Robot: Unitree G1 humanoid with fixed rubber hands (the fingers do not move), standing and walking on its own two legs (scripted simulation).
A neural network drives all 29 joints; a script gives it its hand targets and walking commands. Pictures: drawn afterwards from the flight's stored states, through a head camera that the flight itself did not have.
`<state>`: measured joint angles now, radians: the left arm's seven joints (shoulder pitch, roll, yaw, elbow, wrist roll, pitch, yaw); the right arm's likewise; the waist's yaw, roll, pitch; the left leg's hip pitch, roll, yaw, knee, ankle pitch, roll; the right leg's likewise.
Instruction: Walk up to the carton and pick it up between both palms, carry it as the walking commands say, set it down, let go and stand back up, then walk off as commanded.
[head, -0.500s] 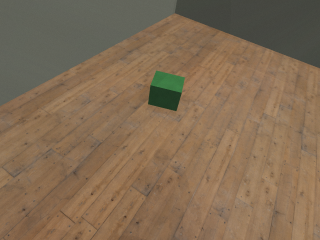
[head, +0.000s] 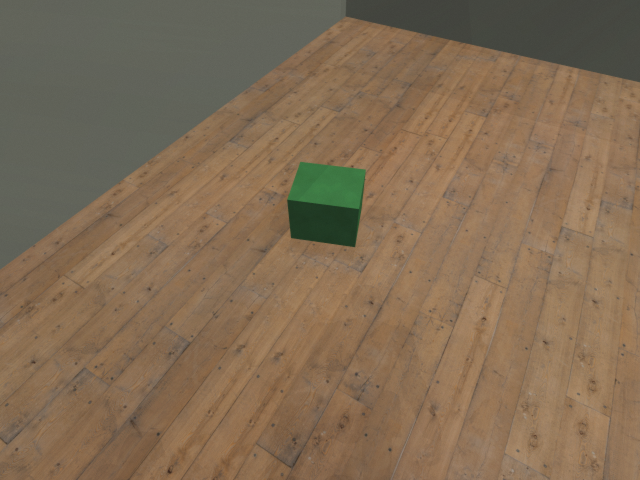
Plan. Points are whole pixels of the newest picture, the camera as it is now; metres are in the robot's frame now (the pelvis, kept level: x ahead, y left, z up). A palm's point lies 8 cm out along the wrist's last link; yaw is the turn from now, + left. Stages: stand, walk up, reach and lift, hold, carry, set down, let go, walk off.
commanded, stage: walk up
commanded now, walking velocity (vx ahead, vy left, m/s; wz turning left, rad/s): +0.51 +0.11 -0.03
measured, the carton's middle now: (327, 204) +1.21 -0.05 -0.66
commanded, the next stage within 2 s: none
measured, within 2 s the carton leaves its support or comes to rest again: neither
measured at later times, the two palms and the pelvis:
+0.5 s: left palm (106, 472) +0.19 +0.30 -0.15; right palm (435, 334) +0.36 -0.19 -0.10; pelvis +0.25 +0.06 +0.00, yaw -2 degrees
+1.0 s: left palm (223, 213) +0.66 +0.19 -0.12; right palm (472, 341) +0.36 -0.26 -0.14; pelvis +0.48 -0.03 -0.01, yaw -1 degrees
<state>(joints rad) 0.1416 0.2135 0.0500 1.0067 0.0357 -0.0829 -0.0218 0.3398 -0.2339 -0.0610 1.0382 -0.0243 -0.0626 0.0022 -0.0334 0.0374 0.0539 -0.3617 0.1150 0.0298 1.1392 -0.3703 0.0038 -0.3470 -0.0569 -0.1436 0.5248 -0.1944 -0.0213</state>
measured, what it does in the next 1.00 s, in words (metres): walks ahead: left foot, then right foot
